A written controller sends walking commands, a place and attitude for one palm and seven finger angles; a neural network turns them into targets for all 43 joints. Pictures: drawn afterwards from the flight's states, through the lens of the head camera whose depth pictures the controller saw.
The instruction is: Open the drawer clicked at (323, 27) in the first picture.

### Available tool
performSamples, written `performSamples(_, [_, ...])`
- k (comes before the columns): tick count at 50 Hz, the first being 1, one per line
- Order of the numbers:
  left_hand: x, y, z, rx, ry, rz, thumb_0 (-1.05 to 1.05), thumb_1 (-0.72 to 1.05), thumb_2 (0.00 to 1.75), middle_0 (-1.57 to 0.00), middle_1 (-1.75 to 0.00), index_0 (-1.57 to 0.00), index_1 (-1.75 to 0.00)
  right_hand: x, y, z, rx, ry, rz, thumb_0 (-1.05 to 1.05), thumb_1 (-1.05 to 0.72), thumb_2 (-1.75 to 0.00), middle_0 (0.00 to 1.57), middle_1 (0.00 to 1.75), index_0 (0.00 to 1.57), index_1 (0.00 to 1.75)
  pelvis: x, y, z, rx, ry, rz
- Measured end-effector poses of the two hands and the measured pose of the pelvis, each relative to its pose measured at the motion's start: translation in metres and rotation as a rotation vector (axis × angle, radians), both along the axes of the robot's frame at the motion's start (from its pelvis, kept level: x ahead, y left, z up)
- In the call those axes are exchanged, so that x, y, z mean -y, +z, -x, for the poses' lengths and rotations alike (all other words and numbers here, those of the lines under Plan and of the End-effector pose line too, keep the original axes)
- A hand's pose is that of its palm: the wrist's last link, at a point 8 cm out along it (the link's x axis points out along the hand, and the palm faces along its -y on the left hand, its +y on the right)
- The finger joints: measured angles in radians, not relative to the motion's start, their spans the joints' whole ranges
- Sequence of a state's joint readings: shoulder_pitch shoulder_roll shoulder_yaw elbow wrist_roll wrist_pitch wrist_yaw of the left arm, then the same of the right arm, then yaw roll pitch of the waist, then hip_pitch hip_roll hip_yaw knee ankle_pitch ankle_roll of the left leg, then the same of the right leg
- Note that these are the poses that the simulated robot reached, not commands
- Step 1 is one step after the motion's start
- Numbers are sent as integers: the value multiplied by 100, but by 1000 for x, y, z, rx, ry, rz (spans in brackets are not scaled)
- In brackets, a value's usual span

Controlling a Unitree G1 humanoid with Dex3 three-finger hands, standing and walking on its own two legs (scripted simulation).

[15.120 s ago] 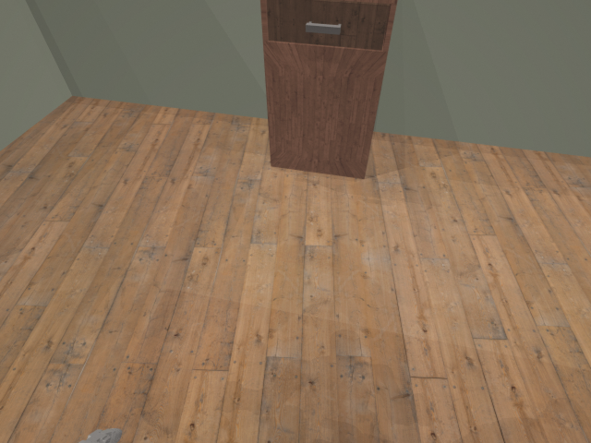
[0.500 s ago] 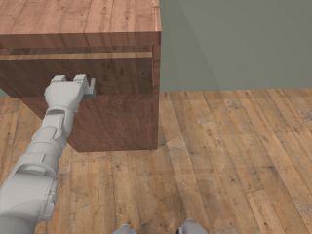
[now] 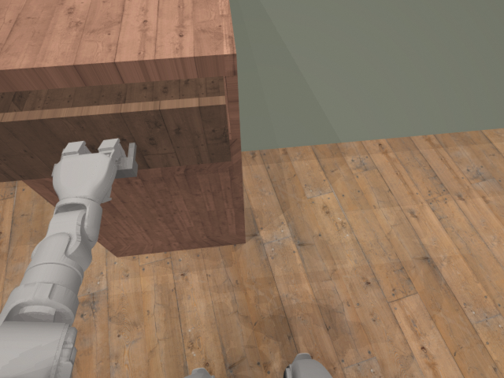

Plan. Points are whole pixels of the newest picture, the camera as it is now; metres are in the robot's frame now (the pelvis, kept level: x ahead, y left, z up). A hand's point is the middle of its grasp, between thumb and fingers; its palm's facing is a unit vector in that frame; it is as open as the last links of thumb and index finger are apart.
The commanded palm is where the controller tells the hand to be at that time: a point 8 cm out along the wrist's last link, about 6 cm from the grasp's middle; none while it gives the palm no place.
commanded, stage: pull the drawer open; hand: left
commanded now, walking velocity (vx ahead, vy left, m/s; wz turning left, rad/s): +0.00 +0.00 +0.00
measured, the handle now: (98, 160) +0.48 +0.26 +0.02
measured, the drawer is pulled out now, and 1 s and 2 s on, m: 0.06 0.15 0.22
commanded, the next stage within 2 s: none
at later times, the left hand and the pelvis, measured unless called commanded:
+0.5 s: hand (95, 237) +0.35 +0.24 -0.01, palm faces -0.02 -0.02 -1.00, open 5.9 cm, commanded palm +0.33 +0.25 +0.05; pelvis +0.01 +0.00 +0.01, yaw +4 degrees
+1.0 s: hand (94, 236) +0.35 +0.24 +0.00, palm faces -0.04 -0.01 -1.00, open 5.9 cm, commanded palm +0.33 +0.25 +0.05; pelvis -0.02 -0.02 +0.00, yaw +3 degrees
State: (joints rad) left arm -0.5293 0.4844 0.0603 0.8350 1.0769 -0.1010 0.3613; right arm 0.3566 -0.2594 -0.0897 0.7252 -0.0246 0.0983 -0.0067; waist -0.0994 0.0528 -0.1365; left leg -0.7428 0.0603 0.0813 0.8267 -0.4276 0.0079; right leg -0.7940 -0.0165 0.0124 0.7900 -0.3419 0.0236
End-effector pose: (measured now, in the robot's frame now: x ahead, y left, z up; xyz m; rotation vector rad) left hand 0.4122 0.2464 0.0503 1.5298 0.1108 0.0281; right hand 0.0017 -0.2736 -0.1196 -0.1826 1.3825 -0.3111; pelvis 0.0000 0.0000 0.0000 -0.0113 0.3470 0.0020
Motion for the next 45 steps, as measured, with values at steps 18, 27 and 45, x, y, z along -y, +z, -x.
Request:
performSamples(18, [6,-2,87,54,19,9,2,69,79,-28,-135,-39,-135,-27,24,-163,372,213,-21,1,-90,-90,20,30,20,30,-4,10,-16,98,42,1])
performSamples(27, [7,0,85,19,43,-30,0,66,80,-33,-135,-39,-135,-32,18,-177,394,258,-41,1,-90,-90,20,30,20,30,6,8,-8,111,62,-7])
performSamples(45, [6,0,84,10,30,-34,-1,66,81,-34,-135,-39,-135,15,-10,-61,175,135,-1,1,-90,-90,20,30,20,30,23,0,17,96,49,-23])
